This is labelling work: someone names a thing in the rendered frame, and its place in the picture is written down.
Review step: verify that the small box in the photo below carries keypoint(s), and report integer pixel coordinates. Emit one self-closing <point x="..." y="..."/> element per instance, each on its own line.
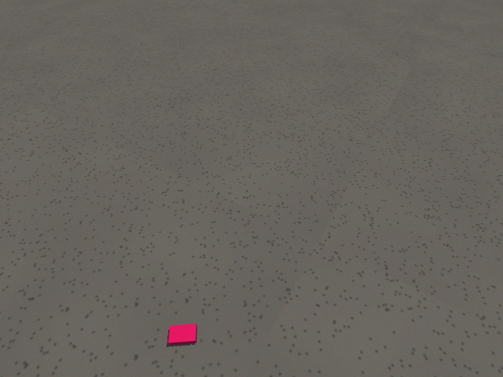
<point x="182" y="334"/>

